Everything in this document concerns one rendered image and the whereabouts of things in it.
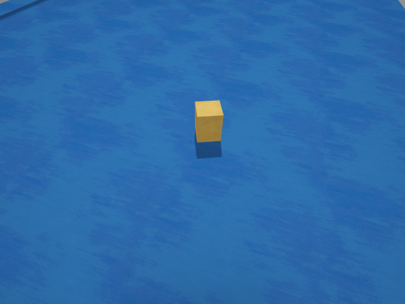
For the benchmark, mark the carton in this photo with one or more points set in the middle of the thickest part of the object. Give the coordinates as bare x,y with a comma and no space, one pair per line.
208,121

